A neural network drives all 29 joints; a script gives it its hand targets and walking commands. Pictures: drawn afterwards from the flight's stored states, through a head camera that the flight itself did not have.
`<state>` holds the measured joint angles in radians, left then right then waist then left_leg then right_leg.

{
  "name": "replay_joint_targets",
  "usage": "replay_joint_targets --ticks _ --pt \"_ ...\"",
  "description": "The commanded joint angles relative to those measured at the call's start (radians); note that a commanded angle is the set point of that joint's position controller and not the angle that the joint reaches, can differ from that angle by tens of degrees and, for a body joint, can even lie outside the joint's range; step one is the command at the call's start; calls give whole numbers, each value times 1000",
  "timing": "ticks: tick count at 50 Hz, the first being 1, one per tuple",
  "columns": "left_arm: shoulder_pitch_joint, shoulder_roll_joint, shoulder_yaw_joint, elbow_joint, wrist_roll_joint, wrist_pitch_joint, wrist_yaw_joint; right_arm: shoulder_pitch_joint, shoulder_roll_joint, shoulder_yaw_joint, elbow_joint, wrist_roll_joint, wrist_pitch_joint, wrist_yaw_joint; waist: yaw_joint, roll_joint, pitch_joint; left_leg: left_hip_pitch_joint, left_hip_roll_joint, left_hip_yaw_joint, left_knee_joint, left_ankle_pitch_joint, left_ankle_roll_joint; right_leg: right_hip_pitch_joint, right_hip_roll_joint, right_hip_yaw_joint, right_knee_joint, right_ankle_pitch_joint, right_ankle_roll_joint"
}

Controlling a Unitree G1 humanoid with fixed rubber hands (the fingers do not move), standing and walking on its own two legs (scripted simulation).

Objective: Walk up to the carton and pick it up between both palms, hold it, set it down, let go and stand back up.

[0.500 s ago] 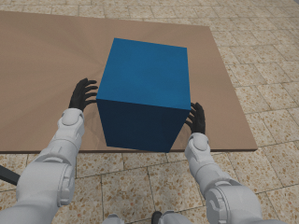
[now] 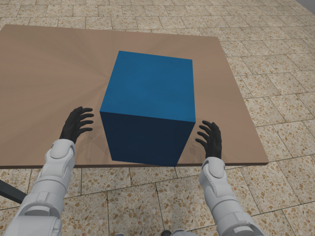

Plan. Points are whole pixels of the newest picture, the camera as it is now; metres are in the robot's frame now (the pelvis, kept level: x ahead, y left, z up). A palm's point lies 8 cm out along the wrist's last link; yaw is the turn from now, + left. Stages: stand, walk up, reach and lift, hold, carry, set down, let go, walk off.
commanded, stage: set down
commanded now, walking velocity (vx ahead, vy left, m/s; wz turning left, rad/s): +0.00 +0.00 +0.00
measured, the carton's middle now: (149, 113) +0.44 -0.01 +0.02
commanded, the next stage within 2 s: none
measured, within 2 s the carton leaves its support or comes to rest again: neither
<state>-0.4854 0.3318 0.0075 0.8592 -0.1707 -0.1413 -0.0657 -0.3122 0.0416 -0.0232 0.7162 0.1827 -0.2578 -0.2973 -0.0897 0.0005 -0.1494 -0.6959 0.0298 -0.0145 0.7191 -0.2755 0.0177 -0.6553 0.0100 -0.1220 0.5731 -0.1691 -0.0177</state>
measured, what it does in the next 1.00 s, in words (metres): stands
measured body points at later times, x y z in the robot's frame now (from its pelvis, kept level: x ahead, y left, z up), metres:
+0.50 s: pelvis +0.02 +0.00 +0.02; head +0.04 +0.03 +0.47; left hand +0.30 +0.23 +0.01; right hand +0.24 -0.18 +0.01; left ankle +0.04 +0.10 -0.72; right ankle +0.06 -0.12 -0.72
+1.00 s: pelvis +0.02 +0.00 +0.02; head +0.01 +0.02 +0.47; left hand +0.26 +0.24 +0.00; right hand +0.21 -0.18 +0.01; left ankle +0.04 +0.10 -0.72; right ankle +0.06 -0.12 -0.72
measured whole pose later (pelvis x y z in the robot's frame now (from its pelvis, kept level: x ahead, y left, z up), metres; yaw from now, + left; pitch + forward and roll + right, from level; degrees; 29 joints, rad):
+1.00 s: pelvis +0.02 +0.00 +0.02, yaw +1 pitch -1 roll -3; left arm 0.18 0.37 0.01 0.42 -0.19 -0.10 -0.13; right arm 0.31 0.04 0.07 0.27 0.16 -0.20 -0.22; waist -0.08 0.00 -0.03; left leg -0.28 0.03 -0.01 0.58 -0.29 0.01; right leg -0.24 0.02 -0.12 0.44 -0.18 -0.02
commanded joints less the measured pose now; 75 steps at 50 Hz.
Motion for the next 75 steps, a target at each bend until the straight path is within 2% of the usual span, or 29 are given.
replay_joint_targets --ticks 1,4,5,6,8,9,13,14,16,18,20,21,22,23,24,26,29,35,37,39,46,49,57,64,66,67,68,72,75 --pt "-59 192 -2 -391 -39 0 -31 -61 -97 55 -292 29 -35 -12 56 206 -436 508 -4 7 -161 283 -90 434 23 82 -80 197 19" --pt "49 177 72 -444 13 74 -74 64 -95 86 -388 26 -66 -26 97 162 -323 568 -20 21 -172 357 -91 503 35 94 -132 218 19" --pt "-182 198 39 -372 -31 71 -69 -162 -147 -2 -369 9 -37 -27 56 151 -272 455 -16 18 -191 198 -82 432 28 88 -133 70 15" --pt "0 206 68 -482 -26 48 -54 -9 -84 63 -476 16 -57 -23 108 174 -228 486 -6 13 -213 208 -71 492 15 92 -130 117 16" --pt "57 193 56 -605 -2 49 -52 94 -108 27 -502 29 -80 -20 83 200 -267 563 -10 6 -196 357 -94 465 36 77 -140 215 8" --pt "233 185 90 -615 0 59 -71 246 -83 108 -542 5 -98 -20 121 140 -181 650 -14 14 -190 414 -95 498 36 93 -171 261 9" --pt "171 228 56 -669 -41 32 -69 177 -111 73 -604 11 -79 -7 133 158 -102 514 -6 22 -236 244 -74 501 13 110 -182 114 -2" --pt "104 212 25 -649 -62 17 -61 148 -128 33 -599 -5 -73 2 92 185 -96 504 -1 3 -238 207 -82 478 15 98 -169 90 -14" --pt "170 239 3 -619 -113 -13 -46 182 -106 43 -633 -11 -45 14 90 129 -62 470 13 -2 -268 50 -55 492 -1 112 -163 -6 -24" --pt "349 249 53 -673 -101 -31 -51 346 -85 114 -669 -1 -56 20 143 117 -71 531 -9 15 -253 181 -54 558 -11 127 -172 98 -11" --pt "392 214 26 -711 -77 -30 -57 395 -110 71 -634 -11 -63 28 112 127 -47 563 14 7 -267 211 -79 540 5 115 -179 106 -29" --pt "418 230 64 -673 -67 -21 -66 416 -91 119 -610 18 -57 28 156 146 -17 576 4 1 -248 264 -84 536 -2 126 -185 121 -20" --pt "301 250 34 -640 -94 -30 -70 345 -137 71 -605 -1 -46 25 99 120 -32 524 -2 6 -257 178 -67 497 -6 122 -189 39 -21" --pt "498 202 56 -688 -61 -25 -69 521 -83 125 -600 -2 -69 31 144 152 33 587 3 -4 -275 185 -78 535 -2 136 -195 59 -30" --pt "348 244 12 -675 -116 -35 -71 359 -109 74 -656 5 -54 24 102 116 -29 517 -5 5 -248 151 -76 495 -1 128 -193 28 -29" --pt "355 271 24 -691 -131 -50 -51 349 -112 64 -720 -2 -55 42 130 135 -78 464 1 1 -274 107 -55 555 -11 115 -164 11 -28" --pt "256 291 -14 -590 -169 -63 -56 291 -98 58 -642 -37 -10 42 93 102 4 371 10 6 -290 -26 -41 529 -32 146 -167 -100 -28" --pt "547 211 22 -621 -93 -27 -50 475 -142 97 -629 -5 -11 76 168 147 50 458 21 -13 -324 63 -58 599 -7 131 -177 -46 -43" --pt "516 260 37 -613 -122 -34 -66 492 -115 107 -708 -30 -7 57 142 87 71 447 -4 6 -311 43 -38 606 -36 143 -191 -47 -20" --pt "468 245 13 -662 -96 -28 -54 448 -141 62 -677 -34 9 74 144 158 71 429 29 -11 -347 -8 -47 597 -15 122 -172 -74 -33" --pt "579 212 32 -676 -107 -21 -65 539 -112 106 -732 -55 13 73 152 107 137 449 6 20 -350 42 -38 627 -31 136 -190 -40 -28" --pt "553 228 43 -783 -91 -23 -47 525 -108 74 -732 -42 24 91 152 184 104 390 30 10 -370 -1 -40 706 -20 126 -150 -13 -20" --pt "563 166 47 -652 -47 29 -47 497 -111 64 -665 -94 72 116 135 122 178 366 15 24 -411 -66 -21 714 -21 118 -175 -65 -11" --pt "559 186 65 -617 0 67 -46 513 -135 60 -611 -129 85 130 131 102 184 399 -7 38 -379 18 -22 690 -36 129 -199 -43 -1" --pt "583 161 68 -623 7 82 -35 514 -138 67 -563 -117 93 140 140 158 162 427 -5 43 -390 61 -39 673 -35 124 -205 -32 -11" --pt "617 162 77 -639 -1 71 -41 547 -135 73 -602 -117 76 137 143 95 184 450 -22 49 -377 98 -35 657 -28 123 -213 13 -1" --pt "604 141 79 -576 48 93 -41 555 -154 67 -482 -133 92 143 132 143 217 470 -15 33 -381 101 -49 651 -36 124 -222 -4 -2" --pt "704 125 100 -624 76 95 -40 596 -167 72 -506 -101 55 153 159 169 178 526 -13 44 -363 276 -63 676 -20 105 -218 137 -1" --pt "684 152 108 -647 46 85 -51 587 -161 104 -538 -119 43 149 162 85 150 522 -23 49 -338 297 -55 668 -16 118 -219 167 3"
